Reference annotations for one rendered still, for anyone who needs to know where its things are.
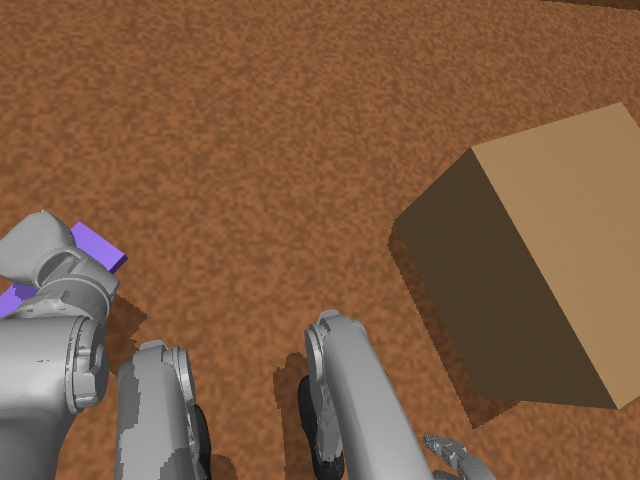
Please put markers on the left robot arm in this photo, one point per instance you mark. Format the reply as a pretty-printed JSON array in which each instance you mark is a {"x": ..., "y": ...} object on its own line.
[{"x": 53, "y": 361}]

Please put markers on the right robot foot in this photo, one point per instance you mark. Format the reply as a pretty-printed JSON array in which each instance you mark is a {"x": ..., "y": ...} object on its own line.
[{"x": 323, "y": 470}]

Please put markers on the left robot hand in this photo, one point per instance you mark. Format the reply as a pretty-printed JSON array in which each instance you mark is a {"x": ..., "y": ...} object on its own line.
[{"x": 22, "y": 247}]

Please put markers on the left robot foot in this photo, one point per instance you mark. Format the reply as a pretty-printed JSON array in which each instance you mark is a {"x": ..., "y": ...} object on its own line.
[{"x": 204, "y": 441}]

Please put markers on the right robot hand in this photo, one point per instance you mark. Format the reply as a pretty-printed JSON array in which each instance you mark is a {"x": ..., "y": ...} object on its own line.
[{"x": 456, "y": 457}]

